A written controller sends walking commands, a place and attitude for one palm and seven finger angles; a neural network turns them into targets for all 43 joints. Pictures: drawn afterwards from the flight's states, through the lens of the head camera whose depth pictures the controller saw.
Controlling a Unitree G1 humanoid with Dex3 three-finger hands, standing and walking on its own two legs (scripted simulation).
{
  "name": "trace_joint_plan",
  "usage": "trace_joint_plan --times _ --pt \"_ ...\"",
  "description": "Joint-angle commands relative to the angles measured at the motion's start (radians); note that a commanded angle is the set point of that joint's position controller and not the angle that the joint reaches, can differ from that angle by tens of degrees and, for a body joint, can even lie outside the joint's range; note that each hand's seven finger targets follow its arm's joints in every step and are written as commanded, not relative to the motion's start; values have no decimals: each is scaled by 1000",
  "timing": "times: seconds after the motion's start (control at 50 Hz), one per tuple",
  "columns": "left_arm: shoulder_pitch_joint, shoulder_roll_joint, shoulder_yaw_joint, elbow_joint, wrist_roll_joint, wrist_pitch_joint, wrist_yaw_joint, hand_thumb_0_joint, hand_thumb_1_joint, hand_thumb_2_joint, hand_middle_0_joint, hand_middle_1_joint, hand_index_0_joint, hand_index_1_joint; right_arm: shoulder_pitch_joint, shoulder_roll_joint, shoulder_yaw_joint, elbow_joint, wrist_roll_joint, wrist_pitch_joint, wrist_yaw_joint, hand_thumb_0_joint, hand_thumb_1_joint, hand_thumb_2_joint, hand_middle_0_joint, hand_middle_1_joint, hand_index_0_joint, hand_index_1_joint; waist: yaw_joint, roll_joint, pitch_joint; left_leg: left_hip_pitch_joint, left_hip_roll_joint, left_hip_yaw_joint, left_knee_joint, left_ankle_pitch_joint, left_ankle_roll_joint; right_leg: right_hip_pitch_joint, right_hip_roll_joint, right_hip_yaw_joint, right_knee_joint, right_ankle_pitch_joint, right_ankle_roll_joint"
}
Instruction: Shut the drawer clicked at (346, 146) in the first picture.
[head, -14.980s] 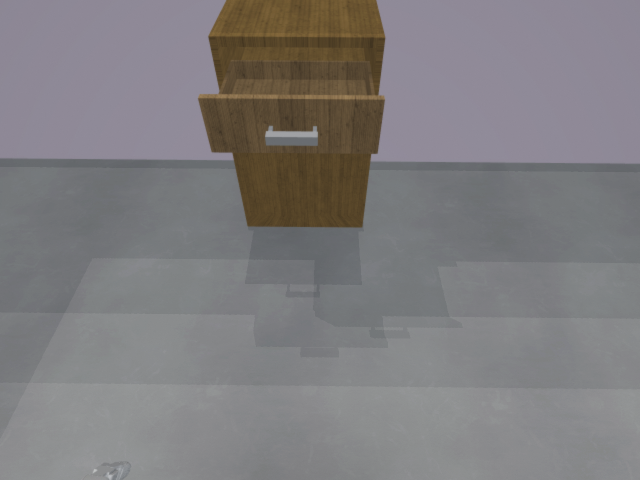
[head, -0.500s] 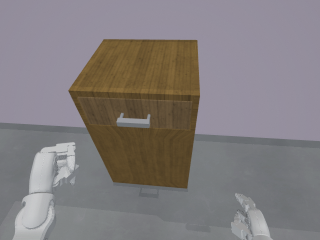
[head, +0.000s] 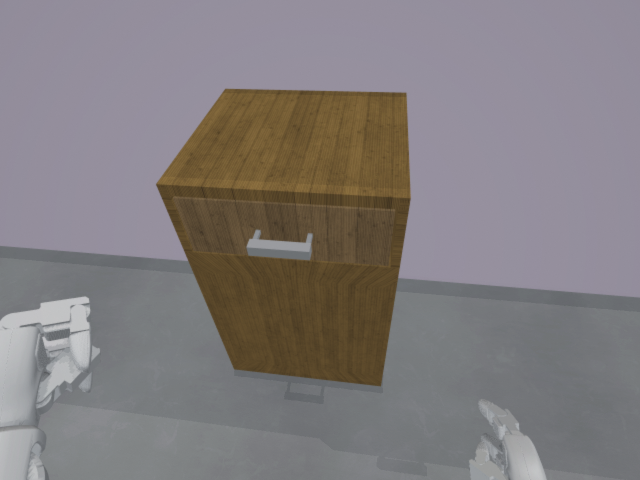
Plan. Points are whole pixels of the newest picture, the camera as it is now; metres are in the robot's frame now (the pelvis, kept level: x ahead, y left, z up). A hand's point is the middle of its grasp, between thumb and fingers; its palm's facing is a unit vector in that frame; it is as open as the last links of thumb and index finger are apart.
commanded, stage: step back with the hand held close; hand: left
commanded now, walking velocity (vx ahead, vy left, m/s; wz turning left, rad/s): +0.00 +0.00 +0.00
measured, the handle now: (281, 242) +0.58 +0.17 -0.09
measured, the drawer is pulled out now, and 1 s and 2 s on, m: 0.00 0.00 0.00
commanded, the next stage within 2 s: stop stepping back and stand still in 1.52 s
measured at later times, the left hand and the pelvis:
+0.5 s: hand (57, 382) +0.15 +0.26 +0.15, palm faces +0.29 -0.81 -0.51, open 3.2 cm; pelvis -0.04 +0.03 +0.00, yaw -1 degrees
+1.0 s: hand (1, 452) +0.09 +0.27 +0.15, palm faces +0.37 -0.76 -0.54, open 3.2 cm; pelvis -0.10 +0.02 -0.02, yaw +2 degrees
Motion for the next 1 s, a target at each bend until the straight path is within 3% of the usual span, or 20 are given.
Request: trace_joint_plan --times 0.0,0.04,0.06,0.08,0.1,0.14,0.26,0.3,0.38,0.42,0.5,0.58,0.66,0.72,0.76,0.8,0.86,0.9,0.94,0.98 --pt "-79 197 130 -253 1 -72 27 0 900 900 -1400 -1600 -1400 -1600 -137 -94 -36 -169 -3 -80 -8 0 -900 -900 200 300 200 300 2 12 -73 -4 -12 -35 -64 200 32 7 11 46 -78 170 -18" --pt "-65 187 130 -252 0 -73 28 0 900 900 -1400 -1600 -1400 -1600 -134 -90 -36 -169 -4 -87 -7 0 -900 -900 200 300 200 300 2 0 -71 -10 -9 -37 -66 221 30 15 11 40 -66 191 -18" --pt "-199 317 274 -337 -2 -121 32 0 900 900 -1400 -1600 -1400 -1600 -126 -118 -39 -200 -5 -53 0 0 -900 -900 200 300 200 300 -47 -35 33 -113 6 -39 -46 139 47 -74 -40 143 -125 231 -16" --pt "-78 245 234 -220 3 -125 25 0 900 900 -1400 -1600 -1400 -1600 -115 -100 -43 -174 -8 -33 -1 0 -900 -900 200 300 200 300 -51 -84 26 -110 7 -45 -34 136 45 -78 -61 131 -129 235 -18" --pt "-50 235 225 -220 5 -133 20 0 900 900 -1400 -1600 -1400 -1600 -121 -105 -48 -187 -11 -19 1 0 -900 -900 200 300 200 300 -48 -89 18 -112 2 -49 -36 160 43 -76 -58 128 -127 265 -19" --pt "49 167 167 -189 3 -136 11 0 900 900 -1400 -1600 -1400 -1600 -117 -110 -57 -188 -13 10 6 0 -900 -900 200 300 200 300 -57 -45 -43 -96 17 -39 -39 222 43 -55 -59 107 -94 303 -9" --pt "129 211 199 -265 -2 -148 20 0 900 900 -1400 -1600 -1400 -1600 -124 -113 -75 -221 -6 51 3 0 -900 -900 200 300 200 300 -52 -55 -172 -119 36 -59 -51 353 45 9 -38 71 -12 370 6" --pt "128 242 223 -302 -2 -151 27 0 900 900 -1400 -1600 -1400 -1600 -129 -115 -78 -230 -8 55 -4 0 -900 -900 200 300 200 300 -47 -34 -192 -142 37 -68 -54 357 44 22 -33 71 7 376 8" --pt "127 238 219 -330 2 -160 36 0 900 900 -1400 -1600 -1400 -1600 -114 -116 -82 -237 -4 51 -10 0 -900 -900 200 300 200 300 -52 -6 -177 -199 51 -79 -65 324 50 17 -17 67 51 354 16" --pt "125 234 219 -332 3 -162 38 0 900 900 -1400 -1600 -1400 -1600 -113 -115 -82 -236 -5 44 -13 0 -900 -900 200 300 200 300 -50 9 -169 -232 62 -89 -82 290 54 21 -9 66 76 321 18" --pt "114 223 221 -327 12 -171 41 0 900 900 -1400 -1600 -1400 -1600 -111 -125 -86 -238 -7 29 -12 0 -900 -900 200 300 200 300 -53 31 -129 -400 87 -123 -131 72 77 77 2 78 133 248 18" --pt "109 211 216 -312 19 -181 47 0 900 900 -1400 -1600 -1400 -1600 -100 -122 -86 -236 -1 17 -8 0 -900 -900 200 300 200 300 -67 -29 -89 -493 75 -117 -113 -124 81 69 -14 109 111 201 14" --pt "96 219 211 -326 20 -194 54 0 900 900 -1400 -1600 -1400 -1600 -88 -119 -86 -228 -4 10 -5 0 -900 -900 200 300 200 300 -78 -93 -74 -419 31 -98 -25 -188 64 -83 -60 172 -31 -1 -9" --pt "86 226 212 -344 21 -204 63 0 900 900 -1400 -1600 -1400 -1600 -85 -117 -83 -221 -9 6 -8 0 -900 -900 200 300 200 300 -83 -68 -70 -380 32 -107 -24 -194 58 -150 -60 163 -68 -118 -12" --pt "92 224 215 -341 25 -211 69 0 900 900 -1400 -1600 -1400 -1600 -83 -125 -84 -222 -10 3 -10 0 -900 -900 200 300 200 300 -83 -29 -69 -418 56 -138 -78 -236 69 -123 -27 132 -37 -143 2" --pt "94 234 232 -351 32 -219 71 0 900 900 -1400 -1600 -1400 -1600 -101 -130 -85 -227 -9 -5 -16 0 -900 -900 200 300 200 300 -78 50 -82 -518 98 -186 -159 -284 91 -3 19 104 69 -42 16" --pt "127 239 256 -343 40 -230 66 0 900 900 -1400 -1600 -1400 -1600 -105 -127 -89 -233 -2 -17 -15 0 -900 -900 200 300 200 300 -68 89 -116 -617 126 -206 -178 -263 115 125 54 105 207 167 23" --pt "129 247 275 -334 47 -237 61 0 900 900 -1400 -1600 -1400 -1600 -109 -128 -97 -233 -1 -28 -12 0 -900 -900 200 300 200 300 -66 96 -111 -700 130 -216 -168 -304 128 179 62 133 248 222 24" --pt "116 239 270 -339 42 -240 56 0 900 900 -1400 -1600 -1400 -1600 -89 -123 -102 -218 -1 -28 -9 0 -900 -900 200 300 200 300 -72 -24 -113 -660 92 -170 -80 -261 108 122 26 181 195 255 11" --pt "93 238 252 -351 37 -242 52 0 900 900 -1400 -1600 -1400 -1600 -74 -121 -108 -206 -4 -25 -1 0 -900 -900 200 300 200 300 -83 -118 -118 -540 23 -119 51 -245 76 -35 -50 287 52 147 -22"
